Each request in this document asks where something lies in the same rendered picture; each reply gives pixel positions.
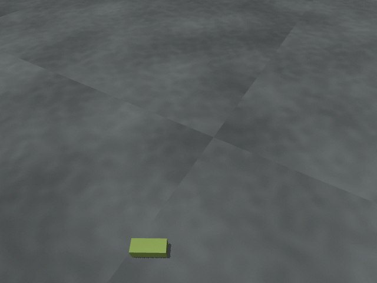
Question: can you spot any carton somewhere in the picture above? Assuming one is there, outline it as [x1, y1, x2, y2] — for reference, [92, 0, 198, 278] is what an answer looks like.
[129, 238, 168, 257]

